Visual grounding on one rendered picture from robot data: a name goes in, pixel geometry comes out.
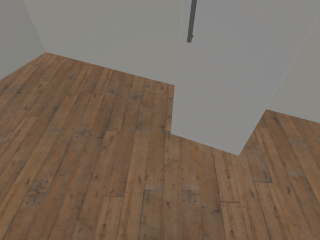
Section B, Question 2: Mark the handle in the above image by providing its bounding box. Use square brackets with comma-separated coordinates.
[187, 0, 197, 43]

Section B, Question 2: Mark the fridge door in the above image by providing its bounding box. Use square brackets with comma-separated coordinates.
[172, 0, 320, 153]

